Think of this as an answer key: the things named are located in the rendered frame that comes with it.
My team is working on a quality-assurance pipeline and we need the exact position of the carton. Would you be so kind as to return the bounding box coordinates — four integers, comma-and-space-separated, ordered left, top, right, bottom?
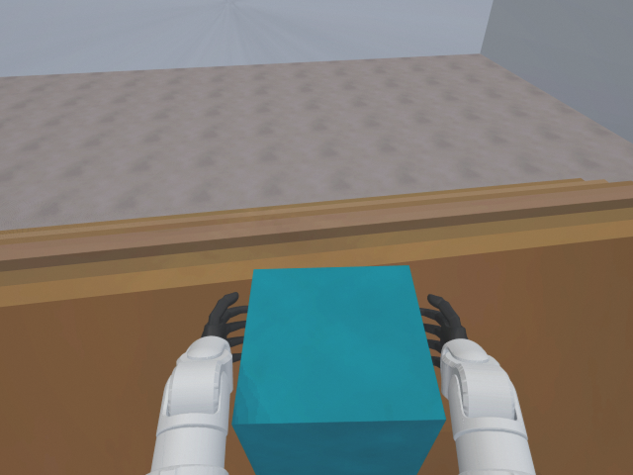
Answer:
231, 265, 446, 475

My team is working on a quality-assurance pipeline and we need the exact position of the left robot forearm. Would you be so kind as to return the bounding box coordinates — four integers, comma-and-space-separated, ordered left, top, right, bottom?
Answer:
146, 336, 233, 475

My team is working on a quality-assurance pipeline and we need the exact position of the right robot forearm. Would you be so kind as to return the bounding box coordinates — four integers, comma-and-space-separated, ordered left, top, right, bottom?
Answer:
440, 338, 536, 475

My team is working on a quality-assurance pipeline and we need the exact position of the robot right hand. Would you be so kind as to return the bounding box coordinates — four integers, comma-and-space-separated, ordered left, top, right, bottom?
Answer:
419, 294, 468, 368

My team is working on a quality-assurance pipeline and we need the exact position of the robot left hand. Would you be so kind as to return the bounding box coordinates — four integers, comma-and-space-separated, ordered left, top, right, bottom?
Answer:
201, 292, 248, 363

